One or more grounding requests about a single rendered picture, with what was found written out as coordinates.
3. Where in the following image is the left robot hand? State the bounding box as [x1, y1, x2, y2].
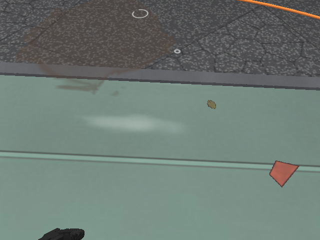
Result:
[38, 228, 85, 240]

